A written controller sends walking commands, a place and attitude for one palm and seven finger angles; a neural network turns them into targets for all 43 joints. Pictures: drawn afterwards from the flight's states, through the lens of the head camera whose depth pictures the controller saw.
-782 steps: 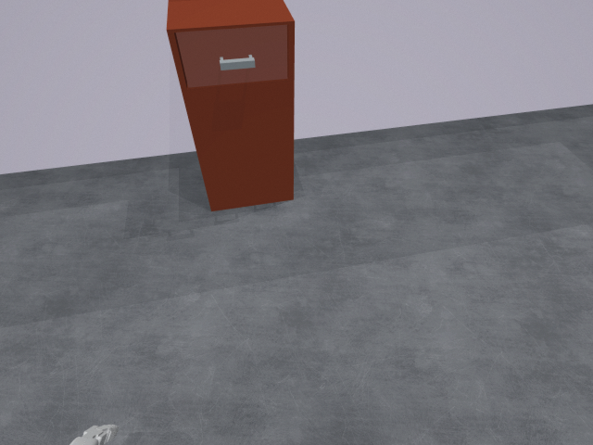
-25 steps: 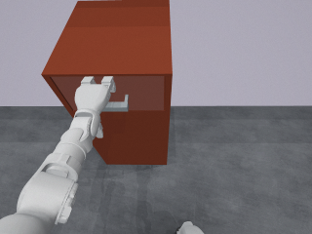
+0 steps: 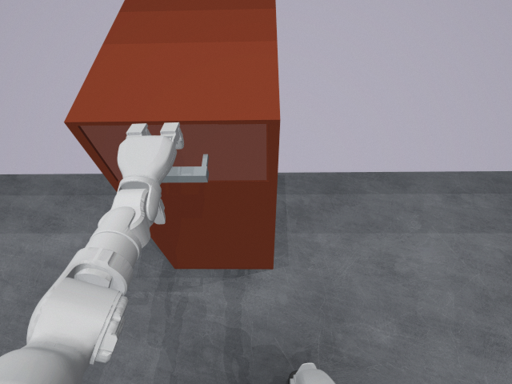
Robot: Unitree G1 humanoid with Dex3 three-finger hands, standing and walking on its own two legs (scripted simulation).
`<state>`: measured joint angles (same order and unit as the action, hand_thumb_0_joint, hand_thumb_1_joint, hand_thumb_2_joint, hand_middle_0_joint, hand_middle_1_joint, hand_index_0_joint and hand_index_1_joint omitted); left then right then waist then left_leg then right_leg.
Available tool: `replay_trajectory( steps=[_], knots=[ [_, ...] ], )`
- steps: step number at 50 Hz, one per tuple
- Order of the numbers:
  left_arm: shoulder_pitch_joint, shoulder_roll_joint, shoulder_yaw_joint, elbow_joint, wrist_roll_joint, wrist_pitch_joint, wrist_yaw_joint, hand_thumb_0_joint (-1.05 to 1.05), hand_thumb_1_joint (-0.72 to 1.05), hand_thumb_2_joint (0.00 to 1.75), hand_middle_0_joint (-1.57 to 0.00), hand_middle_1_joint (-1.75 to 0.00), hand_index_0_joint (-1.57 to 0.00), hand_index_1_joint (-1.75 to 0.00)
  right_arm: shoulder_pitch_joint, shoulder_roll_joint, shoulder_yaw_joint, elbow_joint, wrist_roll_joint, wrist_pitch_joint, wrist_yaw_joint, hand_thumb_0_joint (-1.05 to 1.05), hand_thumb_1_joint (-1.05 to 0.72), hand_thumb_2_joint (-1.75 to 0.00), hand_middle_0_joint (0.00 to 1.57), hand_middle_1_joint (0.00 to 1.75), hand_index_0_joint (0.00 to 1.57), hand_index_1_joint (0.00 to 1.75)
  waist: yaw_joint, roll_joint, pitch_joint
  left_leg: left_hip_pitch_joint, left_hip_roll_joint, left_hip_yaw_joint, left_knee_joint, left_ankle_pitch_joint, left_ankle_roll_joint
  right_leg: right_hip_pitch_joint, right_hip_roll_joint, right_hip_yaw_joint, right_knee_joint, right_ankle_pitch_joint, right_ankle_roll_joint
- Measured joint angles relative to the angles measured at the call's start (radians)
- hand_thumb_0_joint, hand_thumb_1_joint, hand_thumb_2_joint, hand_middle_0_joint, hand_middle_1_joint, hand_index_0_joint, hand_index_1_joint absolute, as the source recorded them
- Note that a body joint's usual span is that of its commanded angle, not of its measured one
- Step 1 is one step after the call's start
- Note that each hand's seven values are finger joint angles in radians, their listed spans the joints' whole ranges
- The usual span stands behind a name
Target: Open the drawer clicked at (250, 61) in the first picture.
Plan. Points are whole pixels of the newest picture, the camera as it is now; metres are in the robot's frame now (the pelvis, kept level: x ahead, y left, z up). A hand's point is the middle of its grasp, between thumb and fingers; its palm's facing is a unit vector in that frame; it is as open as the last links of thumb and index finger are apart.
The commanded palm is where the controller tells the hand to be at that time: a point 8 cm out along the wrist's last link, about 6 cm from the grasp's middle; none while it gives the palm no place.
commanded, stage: re-aim the fingers above the handle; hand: left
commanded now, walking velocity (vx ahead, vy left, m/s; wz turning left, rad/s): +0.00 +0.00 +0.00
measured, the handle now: (181, 166) +0.52 +0.14 -0.03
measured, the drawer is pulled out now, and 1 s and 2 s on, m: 0.00 0.00 0.00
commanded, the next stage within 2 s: lower the fingers behind the handle in 0.86 s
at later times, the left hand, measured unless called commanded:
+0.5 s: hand (158, 177) +0.46 +0.16 +0.02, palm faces -0.04 +0.00 -1.00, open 13.8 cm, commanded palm +0.44 +0.16 +0.08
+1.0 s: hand (165, 175) +0.46 +0.15 +0.02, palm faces -0.03 +0.00 -1.00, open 13.8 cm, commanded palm +0.44 +0.16 +0.07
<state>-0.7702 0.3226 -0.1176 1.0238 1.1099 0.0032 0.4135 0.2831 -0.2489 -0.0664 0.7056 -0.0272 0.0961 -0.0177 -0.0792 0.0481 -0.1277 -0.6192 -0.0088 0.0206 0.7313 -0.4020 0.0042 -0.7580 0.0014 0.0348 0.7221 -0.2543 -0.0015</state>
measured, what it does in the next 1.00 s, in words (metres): stands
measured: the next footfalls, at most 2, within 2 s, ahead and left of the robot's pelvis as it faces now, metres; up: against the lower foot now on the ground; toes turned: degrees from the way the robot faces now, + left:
none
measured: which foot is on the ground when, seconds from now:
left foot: down 0.00-1.00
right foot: down 0.00-1.00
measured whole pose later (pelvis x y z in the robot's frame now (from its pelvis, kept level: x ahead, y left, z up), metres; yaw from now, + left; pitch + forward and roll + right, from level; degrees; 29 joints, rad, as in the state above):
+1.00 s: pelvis +0.00 +0.00 +0.00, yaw +0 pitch +16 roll +1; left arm -0.77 0.31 -0.13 1.02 1.11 -0.01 0.39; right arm 0.29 -0.25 -0.06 0.71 -0.02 0.09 -0.03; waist -0.08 0.05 -0.12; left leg -0.60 -0.01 0.02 0.72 -0.40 0.00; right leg -0.74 0.00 0.03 0.71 -0.26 0.00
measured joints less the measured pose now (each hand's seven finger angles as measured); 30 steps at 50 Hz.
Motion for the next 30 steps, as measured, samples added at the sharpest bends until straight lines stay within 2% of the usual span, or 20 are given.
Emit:
replay_trajectory(
  steps=[3,7,12,17,23,30],
  knots=[
    [0.007,-0.001,-0.01,-0.002,-0.01,0.01,-0.018,0.0,-0.49,0.3,-0.32,-1.2,-0.32,-1.2,-0.001,0.003,0.0,-0.001,0.005,0.004,-0.002,0.01,-0.9,-0.9,0.2,0.3,0.2,0.3,0.005,0.003,0.003,0.014,0.0,-0.001,-0.01,0.002,0.0,0.014,0.0,-0.001,-0.009,0.001,0.0],
    [0.02,-0.005,-0.026,-0.021,-0.014,-0.008,-0.039,0.0,-0.49,0.3,-0.32,-1.2,-0.32,-1.2,0.003,0.006,0.0,-0.004,0.007,0.001,-0.009,0.01,-0.9,-0.9,0.2,0.3,0.2,0.3,0.011,0.003,0.006,0.029,0.0,-0.006,-0.02,0.006,-0.001,0.03,-0.001,-0.006,-0.018,0.001,-0.001],
    [0.026,-0.013,-0.027,-0.032,-0.002,-0.034,-0.024,0.0,-0.49,0.3,-0.32,-1.2,-0.32,-1.2,0.0,0.006,0.002,0.0,0.004,-0.003,-0.008,0.01,-0.9,-0.9,0.2,0.3,0.2,0.3,0.012,-0.002,0.004,0.03,-0.001,-0.011,-0.018,0.004,-0.002,0.033,-0.003,-0.01,-0.015,-0.003,-0.002],
    [0.016,-0.006,-0.013,-0.021,0.007,-0.016,-0.005,0.0,-0.49,0.3,-0.32,-1.2,-0.32,-1.2,-0.011,0.004,0.002,0.0,0.001,-0.001,-0.005,0.01,-0.9,-0.9,0.2,0.3,0.2,0.3,0.008,-0.004,0.004,0.02,-0.001,-0.008,-0.011,0.001,-0.002,0.022,-0.002,-0.008,-0.008,-0.004,-0.002],
    [0.01,-0.007,-0.03,-0.011,-0.01,0.005,-0.028,0.0,-0.49,0.3,-0.32,-1.2,-0.32,-1.2,-0.004,0.004,-0.002,-0.001,0.007,0.003,-0.006,0.01,-0.9,-0.9,0.2,0.3,0.2,0.3,0.012,-0.001,0.005,0.026,-0.001,-0.009,-0.017,0.003,-0.002,0.029,-0.002,-0.009,-0.014,-0.003,-0.001],
    [0.005,-0.023,-0.037,-0.018,-0.002,-0.026,-0.024,0.0,-0.49,0.3,-0.32,-1.2,-0.32,-1.2,0.002,0.005,0.001,0.004,0.003,-0.003,-0.008,0.01,-0.9,-0.9,0.2,0.3,0.2,0.3,0.007,-0.003,0.004,0.021,-0.002,-0.011,-0.012,0.001,-0.002,0.024,-0.004,-0.011,-0.01,-0.005,-0.002]
  ],
)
